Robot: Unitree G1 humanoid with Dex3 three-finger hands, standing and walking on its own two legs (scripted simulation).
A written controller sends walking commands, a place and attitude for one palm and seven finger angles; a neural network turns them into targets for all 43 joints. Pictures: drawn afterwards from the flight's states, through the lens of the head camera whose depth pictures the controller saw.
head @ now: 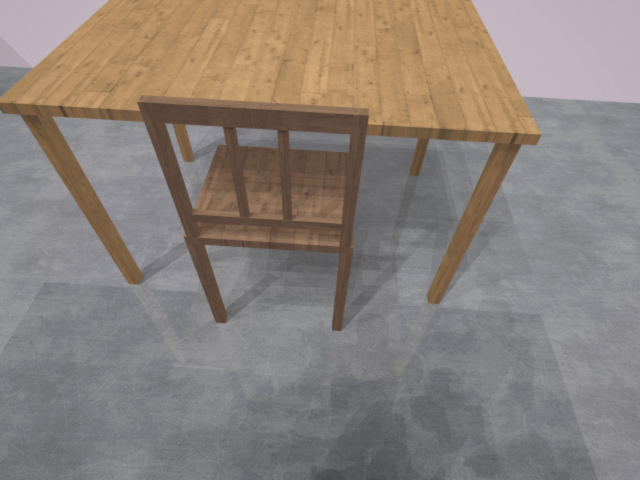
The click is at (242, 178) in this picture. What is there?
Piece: chair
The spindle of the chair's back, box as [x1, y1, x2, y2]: [223, 127, 249, 217]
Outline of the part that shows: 223,127 240,216 248,217 248,205 235,128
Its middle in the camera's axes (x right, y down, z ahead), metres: -0.18 -0.14 +0.83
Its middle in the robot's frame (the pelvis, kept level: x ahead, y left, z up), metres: +0.70 +0.21 -0.08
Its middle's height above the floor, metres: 0.68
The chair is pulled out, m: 0.00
